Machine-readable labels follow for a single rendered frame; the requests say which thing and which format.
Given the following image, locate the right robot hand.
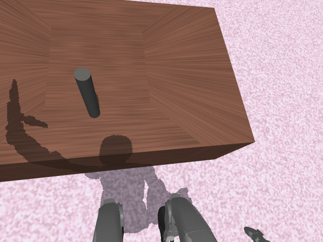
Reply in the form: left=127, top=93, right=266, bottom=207
left=244, top=226, right=270, bottom=242

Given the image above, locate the can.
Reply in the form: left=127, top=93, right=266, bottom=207
left=74, top=68, right=100, bottom=118

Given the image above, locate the right robot foot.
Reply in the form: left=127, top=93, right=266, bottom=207
left=158, top=206, right=174, bottom=242

